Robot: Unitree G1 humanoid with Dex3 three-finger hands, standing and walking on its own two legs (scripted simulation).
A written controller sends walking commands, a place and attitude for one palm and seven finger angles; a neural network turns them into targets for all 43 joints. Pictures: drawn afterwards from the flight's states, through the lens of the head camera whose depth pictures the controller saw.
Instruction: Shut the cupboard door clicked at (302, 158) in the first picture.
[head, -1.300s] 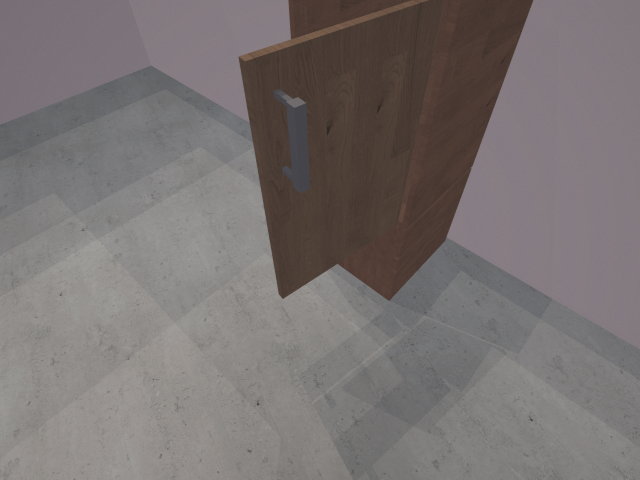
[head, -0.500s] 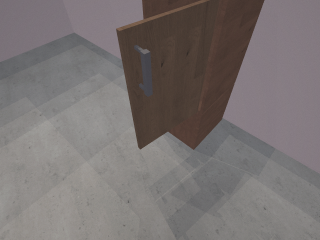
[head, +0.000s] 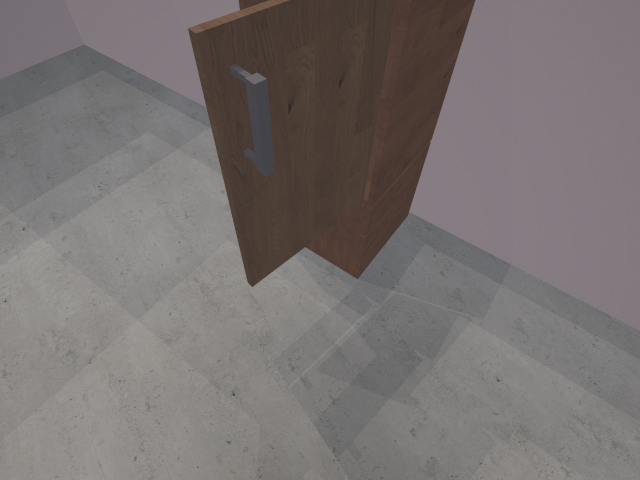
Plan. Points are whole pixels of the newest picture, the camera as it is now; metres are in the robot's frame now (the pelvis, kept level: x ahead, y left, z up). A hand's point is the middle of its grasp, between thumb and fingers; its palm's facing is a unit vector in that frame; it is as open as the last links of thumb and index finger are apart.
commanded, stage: walk to a spot facing it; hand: left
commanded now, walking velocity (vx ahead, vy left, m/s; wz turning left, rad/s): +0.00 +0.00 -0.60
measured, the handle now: (252, 123) +0.57 +0.14 +0.12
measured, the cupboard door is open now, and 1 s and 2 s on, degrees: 81 81 81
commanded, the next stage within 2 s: none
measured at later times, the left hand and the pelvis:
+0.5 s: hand out of the picture +0.12 +0.14 -0.16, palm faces -0.25 -0.93 -0.28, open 7.4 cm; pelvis -0.01 -0.03 +0.00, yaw -17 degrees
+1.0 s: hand (284, 431) +0.21 +0.07 -0.16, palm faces -0.56 -0.79 -0.26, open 7.4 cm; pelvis -0.01 -0.05 -0.01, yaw -35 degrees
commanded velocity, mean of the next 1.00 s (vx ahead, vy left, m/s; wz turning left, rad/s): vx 0.01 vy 0.00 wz -0.60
